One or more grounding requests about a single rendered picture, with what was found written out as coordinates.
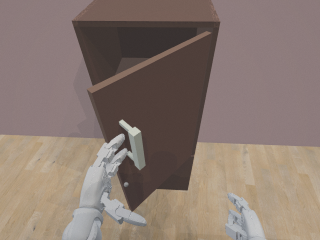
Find left robot forearm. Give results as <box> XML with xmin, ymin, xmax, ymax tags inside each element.
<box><xmin>61</xmin><ymin>207</ymin><xmax>104</xmax><ymax>240</ymax></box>

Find handle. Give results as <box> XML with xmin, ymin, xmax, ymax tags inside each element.
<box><xmin>119</xmin><ymin>120</ymin><xmax>146</xmax><ymax>170</ymax></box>

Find left robot hand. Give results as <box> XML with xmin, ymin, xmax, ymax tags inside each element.
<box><xmin>79</xmin><ymin>133</ymin><xmax>147</xmax><ymax>227</ymax></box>

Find cupboard door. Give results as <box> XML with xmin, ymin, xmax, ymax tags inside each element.
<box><xmin>87</xmin><ymin>31</ymin><xmax>212</xmax><ymax>212</ymax></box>

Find right robot hand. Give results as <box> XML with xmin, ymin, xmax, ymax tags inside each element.
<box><xmin>225</xmin><ymin>192</ymin><xmax>266</xmax><ymax>240</ymax></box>

